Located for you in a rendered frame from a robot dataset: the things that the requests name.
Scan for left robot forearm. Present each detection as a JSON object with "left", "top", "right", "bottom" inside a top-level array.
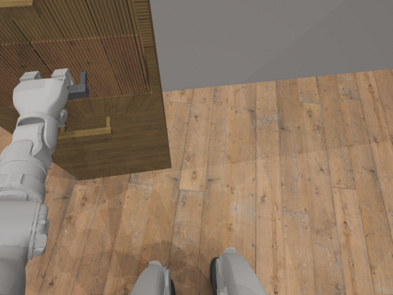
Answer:
[{"left": 0, "top": 112, "right": 58, "bottom": 204}]

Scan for drawer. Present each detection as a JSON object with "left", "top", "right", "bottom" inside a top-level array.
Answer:
[{"left": 0, "top": 33, "right": 150, "bottom": 107}]

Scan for handle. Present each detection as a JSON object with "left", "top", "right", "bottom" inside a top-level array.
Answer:
[
  {"left": 58, "top": 127, "right": 113, "bottom": 142},
  {"left": 0, "top": 0, "right": 42, "bottom": 21},
  {"left": 12, "top": 72, "right": 89, "bottom": 99}
]

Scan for left robot hand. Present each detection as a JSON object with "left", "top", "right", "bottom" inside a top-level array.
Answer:
[{"left": 13, "top": 68, "right": 75, "bottom": 127}]

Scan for left robot upper arm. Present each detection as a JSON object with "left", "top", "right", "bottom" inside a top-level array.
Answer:
[{"left": 0, "top": 200, "right": 50, "bottom": 295}]

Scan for cabinet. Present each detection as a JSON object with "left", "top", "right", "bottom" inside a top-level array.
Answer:
[{"left": 0, "top": 0, "right": 172, "bottom": 181}]

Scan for robot right shin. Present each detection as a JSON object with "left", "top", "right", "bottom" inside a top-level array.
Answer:
[{"left": 216, "top": 248, "right": 236, "bottom": 295}]

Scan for robot right thigh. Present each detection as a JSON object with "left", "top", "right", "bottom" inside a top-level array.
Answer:
[{"left": 216, "top": 253, "right": 267, "bottom": 295}]

